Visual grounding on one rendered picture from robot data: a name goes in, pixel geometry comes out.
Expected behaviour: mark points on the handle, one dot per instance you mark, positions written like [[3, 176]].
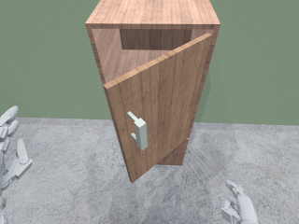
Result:
[[140, 131]]

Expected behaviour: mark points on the robot right hand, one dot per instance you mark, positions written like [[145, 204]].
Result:
[[242, 206]]

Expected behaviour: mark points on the robot left hand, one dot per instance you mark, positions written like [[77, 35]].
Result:
[[8, 126]]

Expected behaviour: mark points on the cupboard door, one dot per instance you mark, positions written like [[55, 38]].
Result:
[[163, 93]]

